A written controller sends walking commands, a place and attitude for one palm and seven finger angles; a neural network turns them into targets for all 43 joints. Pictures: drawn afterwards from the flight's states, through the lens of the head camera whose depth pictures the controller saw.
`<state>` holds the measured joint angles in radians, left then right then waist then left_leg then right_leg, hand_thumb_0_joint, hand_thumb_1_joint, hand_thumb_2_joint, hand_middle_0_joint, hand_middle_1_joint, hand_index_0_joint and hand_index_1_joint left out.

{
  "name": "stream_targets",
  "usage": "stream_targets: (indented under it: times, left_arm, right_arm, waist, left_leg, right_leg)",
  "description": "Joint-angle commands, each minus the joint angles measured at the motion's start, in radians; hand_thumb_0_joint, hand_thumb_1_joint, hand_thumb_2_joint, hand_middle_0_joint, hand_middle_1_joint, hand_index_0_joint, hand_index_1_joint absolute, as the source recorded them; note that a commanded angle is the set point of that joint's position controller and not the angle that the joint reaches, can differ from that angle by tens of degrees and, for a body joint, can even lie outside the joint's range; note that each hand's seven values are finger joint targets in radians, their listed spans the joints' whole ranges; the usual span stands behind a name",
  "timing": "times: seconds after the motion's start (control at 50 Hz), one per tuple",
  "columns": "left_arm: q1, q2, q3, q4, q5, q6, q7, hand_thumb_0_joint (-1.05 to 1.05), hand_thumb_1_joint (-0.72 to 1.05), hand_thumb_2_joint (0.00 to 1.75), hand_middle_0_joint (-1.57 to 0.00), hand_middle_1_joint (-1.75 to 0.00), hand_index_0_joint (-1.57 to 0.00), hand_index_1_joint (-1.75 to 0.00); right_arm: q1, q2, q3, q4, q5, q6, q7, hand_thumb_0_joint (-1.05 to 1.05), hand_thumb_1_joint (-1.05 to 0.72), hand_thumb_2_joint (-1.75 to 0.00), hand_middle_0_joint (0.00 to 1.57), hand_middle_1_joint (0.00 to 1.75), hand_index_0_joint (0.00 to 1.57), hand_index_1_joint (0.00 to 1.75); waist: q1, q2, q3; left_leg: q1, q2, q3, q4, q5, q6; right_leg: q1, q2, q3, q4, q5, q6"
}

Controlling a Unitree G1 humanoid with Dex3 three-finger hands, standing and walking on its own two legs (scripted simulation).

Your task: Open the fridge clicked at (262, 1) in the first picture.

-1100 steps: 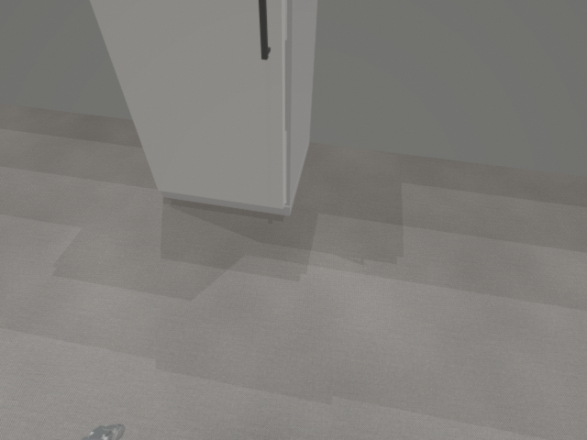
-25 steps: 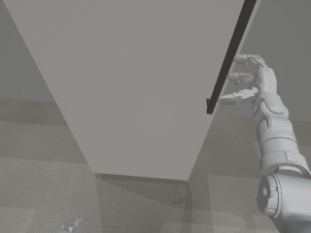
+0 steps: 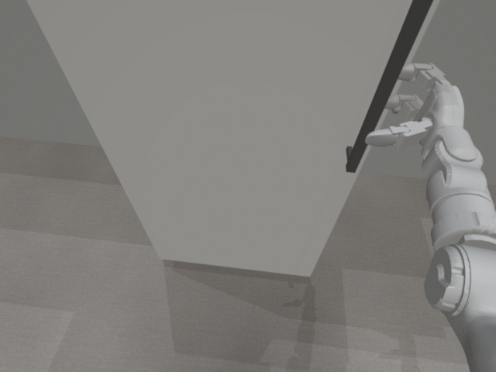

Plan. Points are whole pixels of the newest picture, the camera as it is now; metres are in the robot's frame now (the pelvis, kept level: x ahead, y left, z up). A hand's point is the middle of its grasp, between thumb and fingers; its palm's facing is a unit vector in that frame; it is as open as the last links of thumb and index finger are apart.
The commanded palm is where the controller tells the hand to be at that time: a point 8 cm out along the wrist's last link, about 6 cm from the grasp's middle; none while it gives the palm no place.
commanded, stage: slide the fingers in behind the handle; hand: right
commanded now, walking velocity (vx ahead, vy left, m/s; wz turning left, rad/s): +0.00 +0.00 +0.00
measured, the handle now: (386, 72) +0.53 -0.12 +0.22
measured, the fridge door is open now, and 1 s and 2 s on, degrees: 0 0 0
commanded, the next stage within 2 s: grip the handle and tug to test in 1.76 s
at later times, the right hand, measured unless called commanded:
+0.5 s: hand (392, 115) +0.49 -0.14 +0.18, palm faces -0.04 +1.00 +0.00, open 14.0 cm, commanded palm +0.46 -0.18 +0.18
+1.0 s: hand (379, 113) +0.48 -0.12 +0.18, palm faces -0.04 +1.00 +0.00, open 14.0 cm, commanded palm +0.46 -0.17 +0.18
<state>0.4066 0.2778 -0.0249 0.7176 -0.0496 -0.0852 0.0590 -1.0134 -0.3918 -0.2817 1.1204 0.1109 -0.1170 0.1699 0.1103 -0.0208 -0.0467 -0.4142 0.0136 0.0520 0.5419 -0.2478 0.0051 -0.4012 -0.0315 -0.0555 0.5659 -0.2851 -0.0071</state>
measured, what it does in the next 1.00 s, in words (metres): stands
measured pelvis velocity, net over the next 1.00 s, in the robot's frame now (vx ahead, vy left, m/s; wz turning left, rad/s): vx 0.01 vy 0.00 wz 0.00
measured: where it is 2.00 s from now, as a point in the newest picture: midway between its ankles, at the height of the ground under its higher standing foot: outside the picture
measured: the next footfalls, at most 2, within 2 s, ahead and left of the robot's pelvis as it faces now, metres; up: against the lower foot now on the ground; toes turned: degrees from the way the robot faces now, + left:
none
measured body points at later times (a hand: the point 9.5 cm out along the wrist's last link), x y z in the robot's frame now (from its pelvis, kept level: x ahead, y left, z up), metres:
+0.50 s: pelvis +0.00 -0.01 +0.00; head +0.04 +0.00 +0.45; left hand +0.05 +0.26 -0.12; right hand +0.48 -0.19 +0.18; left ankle +0.01 +0.12 -0.73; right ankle +0.00 -0.11 -0.73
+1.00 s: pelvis +0.01 +0.00 +0.00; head +0.04 +0.00 +0.45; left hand +0.08 +0.25 -0.12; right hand +0.48 -0.17 +0.18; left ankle +0.01 +0.12 -0.73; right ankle +0.00 -0.11 -0.73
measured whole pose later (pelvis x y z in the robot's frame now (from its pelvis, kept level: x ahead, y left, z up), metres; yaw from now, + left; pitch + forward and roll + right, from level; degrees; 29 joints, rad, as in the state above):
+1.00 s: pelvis +0.01 +0.00 +0.00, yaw +0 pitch +6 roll +0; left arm 0.35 0.25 -0.02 0.69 -0.05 -0.08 0.04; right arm -0.90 -0.26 -0.20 0.92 0.13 -0.06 0.09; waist 0.07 -0.03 -0.07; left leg -0.38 0.02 0.05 0.55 -0.27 0.00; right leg -0.36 -0.02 -0.06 0.56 -0.31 -0.01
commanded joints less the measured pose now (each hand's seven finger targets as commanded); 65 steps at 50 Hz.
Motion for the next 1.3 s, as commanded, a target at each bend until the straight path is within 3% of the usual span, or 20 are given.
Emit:
stream_targets:
  times: [0.0, 0.04, 0.08, 0.12, 0.18, 0.3, 0.34, 0.38, 0.44, 0.48, 0.58, 0.62, 0.68, 0.9, 0.94, 1.02, 1.06, 1.1, 1.14, 1.28]
  left_arm:
    - [0.061, 0.15, 0.055, -0.091, 0.002, -0.044, 0.008, 0.0, 0.9, 0.9, -0.2, -0.3, -0.2, -0.3]
    - [0.062, 0.149, 0.054, -0.092, 0.002, -0.045, 0.006, 0.0, 0.9, 0.9, -0.2, -0.3, -0.2, -0.3]
    - [0.07, 0.151, 0.056, -0.094, 0.004, -0.047, 0.006, 0.0, 0.9, 0.9, -0.2, -0.3, -0.2, -0.3]
    - [0.067, 0.155, 0.057, -0.095, 0.003, -0.049, 0.006, 0.0, 0.9, 0.9, -0.2, -0.3, -0.2, -0.3]
    - [0.063, 0.147, 0.058, -0.106, 0.004, -0.053, 0.0, 0.0, 0.9, 0.9, -0.2, -0.3, -0.2, -0.3]
    - [0.048, 0.147, 0.057, -0.118, 0.002, -0.052, -0.001, 0.0, 0.9, 0.9, -0.2, -0.3, -0.2, -0.3]
    - [0.038, 0.14, 0.055, -0.117, 0.001, -0.053, -0.002, 0.0, 0.9, 0.9, -0.2, -0.3, -0.2, -0.3]
    - [0.036, 0.14, 0.058, -0.123, 0.002, -0.05, -0.004, 0.0, 0.9, 0.9, -0.2, -0.3, -0.2, -0.3]
    - [0.017, 0.133, 0.054, -0.121, -0.004, -0.049, -0.003, 0.0, 0.9, 0.9, -0.2, -0.3, -0.2, -0.3]
    - [0.026, 0.134, 0.056, -0.117, 0.0, -0.048, -0.001, 0.0, 0.9, 0.9, -0.2, -0.3, -0.2, -0.3]
    - [0.025, 0.132, 0.056, -0.112, 0.006, -0.047, -0.005, 0.0, 0.9, 0.9, -0.2, -0.3, -0.2, -0.3]
    - [0.008, 0.126, 0.054, -0.118, 0.003, -0.046, -0.008, 0.0, 0.9, 0.9, -0.2, -0.3, -0.2, -0.3]
    - [0.009, 0.127, 0.057, -0.115, 0.004, -0.041, -0.008, 0.0, 0.9, 0.9, -0.2, -0.3, -0.2, -0.3]
    - [-0.019, 0.117, 0.057, -0.127, 0.003, -0.029, -0.012, 0.0, 0.9, 0.9, -0.2, -0.3, -0.2, -0.3]
    - [-0.031, 0.109, 0.054, -0.129, 0.001, -0.03, -0.015, 0.0, 0.9, 0.9, -0.2, -0.3, -0.2, -0.3]
    - [-0.037, 0.114, 0.055, -0.131, 0.003, -0.019, -0.011, 0.0, 0.9, 0.9, -0.2, -0.3, -0.2, -0.3]
    - [-0.043, 0.106, 0.053, -0.135, 0.004, -0.02, -0.012, 0.0, 0.9, 0.9, -0.2, -0.3, -0.2, -0.3]
    - [-0.042, 0.109, 0.052, -0.135, 0.004, -0.014, -0.01, 0.0, 0.9, 0.9, -0.2, -0.3, -0.2, -0.3]
    - [-0.049, 0.102, 0.05, -0.135, 0.004, -0.015, -0.01, 0.0, 0.9, 0.9, -0.2, -0.3, -0.2, -0.3]
    - [-0.043, 0.109, 0.051, -0.132, 0.009, -0.016, -0.008, 0.0, 0.9, 0.9, -0.2, -0.3, -0.2, -0.3]
  right_arm:
    - [-0.545, -0.228, -0.033, -0.2, 0.017, -0.067, -0.008, 0.0, 0.5, -0.3, 0.3, 1.2, 0.3, 1.2]
    - [-0.564, -0.214, -0.014, -0.204, 0.016, -0.066, -0.004, 0.0, 0.5, -0.3, 0.3, 1.2, 0.3, 1.2]
    - [-0.534, -0.203, -0.012, -0.188, 0.024, -0.068, -0.004, 0.0, 0.5, -0.3, 0.3, 1.2, 0.3, 1.2]
    - [-0.54, -0.246, -0.044, -0.202, 0.019, -0.071, -0.007, 0.0, 0.5, -0.3, 0.3, 1.2, 0.3, 1.2]
    - [-0.493, -0.179, -0.009, -0.229, 0.03, -0.075, -0.004, 0.0, 0.5, -0.3, 0.3, 1.2, 0.3, 1.2]
    - [-0.485, -0.213, -0.038, -0.289, 0.024, -0.07, -0.015, 0.0, 0.5, -0.3, 0.3, 1.2, 0.3, 1.2]
    - [-0.492, -0.192, -0.022, -0.31, 0.022, -0.066, -0.017, 0.0, 0.5, -0.3, 0.3, 1.2, 0.3, 1.2]
    - [-0.449, -0.186, -0.029, -0.32, 0.031, -0.061, -0.022, 0.0, 0.5, -0.3, 0.3, 1.2, 0.3, 1.2]
    - [-0.497, -0.118, 0.035, -0.337, 0.029, -0.046, -0.021, 0.0, 0.5, -0.3, 0.3, 1.2, 0.3, 1.2]
    - [-0.51, -0.096, 0.05, -0.337, 0.032, -0.041, -0.031, 0.0, 0.5, -0.3, 0.3, 1.2, 0.3, 1.2]
    - [-0.512, -0.109, 0.026, -0.351, 0.033, -0.037, -0.049, 0.0, 0.5, -0.3, 0.3, 1.2, 0.3, 1.2]
    - [-0.501, -0.072, 0.051, -0.37, 0.033, -0.035, -0.046, 0.0, 0.5, -0.3, 0.3, 1.2, 0.3, 1.2]
    - [-0.473, -0.076, 0.044, -0.357, 0.034, -0.03, -0.05, 0.0, 0.5, -0.3, 0.3, 1.2, 0.3, 1.2]
    - [-0.443, -0.055, 0.042, -0.439, 0.037, -0.013, -0.073, 0.0, 0.5, -0.3, 0.3, 1.2, 0.3, 1.2]
    - [-0.433, 0.008, 0.093, -0.45, 0.038, -0.004, -0.073, 0.0, 0.5, -0.3, 0.3, 1.2, 0.3, 1.2]
    - [-0.407, -0.051, 0.033, -0.432, 0.036, 0.015, -0.092, 0.0, 0.5, -0.3, 0.3, 1.2, 0.3, 1.2]
    - [-0.425, -0.019, 0.059, -0.455, 0.031, 0.016, -0.1, 0.0, 0.5, -0.3, 0.3, 1.2, 0.3, 1.2]
    - [-0.397, -0.06, 0.023, -0.437, 0.023, 0.013, -0.113, 0.0, 0.5, -0.3, 0.3, 1.2, 0.3, 1.2]
    - [-0.442, -0.008, 0.076, -0.451, 0.018, 0.008, -0.112, 0.0, 0.5, -0.3, 0.3, 1.2, 0.3, 1.2]
    - [-0.429, -0.038, 0.04, -0.412, 0.02, 0.002, -0.126, 0.0, 0.5, -0.3, 0.3, 1.2, 0.3, 1.2]
  waist:
    - [0.011, 0.018, -0.328]
    - [0.02, -0.011, -0.319]
    - [0.016, 0.028, -0.311]
    - [0.01, 0.026, -0.33]
    - [-0.001, 0.006, -0.337]
    - [-0.016, 0.025, -0.356]
    - [-0.016, -0.013, -0.347]
    - [-0.022, 0.023, -0.353]
    - [-0.001, -0.022, -0.316]
    - [0.003, -0.002, -0.322]
    - [-0.005, 0.045, -0.365]
    - [-0.009, -0.012, -0.372]
    - [-0.011, 0.026, -0.362]
    - [-0.031, 0.018, -0.387]
    - [-0.026, 0.005, -0.367]
    - [-0.044, 0.042, -0.347]
    - [-0.038, 0.04, -0.339]
    - [-0.047, 0.055, -0.347]
    - [-0.029, 0.038, -0.327]
    - [-0.038, 0.091, -0.332]
  left_leg:
    - [0.12, -0.029, -0.031, -0.058, 0.232, 0.011]
    - [0.103, -0.028, -0.032, -0.063, 0.202, 0.011]
    - [0.111, -0.028, -0.027, -0.065, 0.183, 0.011]
    - [0.117, -0.028, -0.034, -0.061, 0.192, 0.01]
    - [0.111, -0.029, -0.022, -0.054, 0.202, 0.015]
    - [0.133, -0.031, -0.026, -0.046, 0.227, 0.014]
    - [0.125, -0.031, -0.026, -0.043, 0.244, 0.016]
    - [0.143, -0.032, -0.021, -0.044, 0.259, 0.016]
    - [0.092, -0.032, -0.019, -0.048, 0.234, 0.016]
    - [0.092, -0.032, -0.014, -0.045, 0.233, 0.018]
    - [0.136, -0.03, -0.014, -0.034, 0.299, 0.016]
    - [0.12, -0.03, -0.015, -0.027, 0.318, 0.018]
    - [0.132, -0.031, -0.014, -0.03, 0.326, 0.019]
    - [0.163, -0.031, -0.012, -0.024, 0.37, 0.021]
    - [0.152, -0.032, -0.01, -0.029, 0.365, 0.02]
    - [0.188, -0.029, -0.014, -0.035, 0.357, 0.02]
    - [0.184, -0.029, -0.013, -0.039, 0.355, 0.018]
    - [0.201, -0.027, -0.017, -0.04, 0.351, 0.019]
    - [0.182, -0.027, -0.018, -0.045, 0.337, 0.017]
    - [0.21, -0.026, -0.021, -0.054, 0.315, 0.015]
  right_leg:
    - [0.131, 0.023, 0.048, -0.056, 0.177, -0.027]
    - [0.128, 0.024, 0.046, -0.058, 0.148, -0.026]
    - [0.112, 0.023, 0.05, -0.06, 0.137, -0.028]
    - [0.115, 0.022, 0.048, -0.06, 0.138, -0.029]
    - [0.146, 0.019, 0.047, -0.055, 0.172, -0.025]
    - [0.145, 0.016, 0.045, -0.057, 0.186, -0.026]
    - [0.159, 0.018, 0.044, -0.053, 0.205, -0.023]
    - [0.162, 0.015, 0.042, -0.048, 0.227, -0.026]
    - [0.183, 0.013, 0.047, -0.054, 0.204, -0.02]
    - [0.192, 0.011, 0.053, -0.05, 0.222, -0.02]
    - [0.194, 0.016, 0.053, -0.04, 0.278, -0.022]
    - [0.219, 0.017, 0.051, -0.037, 0.299, -0.017]
    - [0.212, 0.017, 0.052, -0.029, 0.313, -0.021]
    - [0.234, 0.017, 0.049, -0.033, 0.361, -0.019]
    - [0.238, 0.018, 0.047, -0.036, 0.35, -0.018]
    - [0.192, 0.024, 0.041, -0.049, 0.311, -0.022]
    - [0.195, 0.026, 0.039, -0.052, 0.304, -0.023]
    - [0.185, 0.026, 0.037, -0.055, 0.298, -0.025]
    - [0.191, 0.027, 0.035, -0.057, 0.278, -0.024]
    - [0.168, 0.031, 0.034, -0.066, 0.241, -0.029]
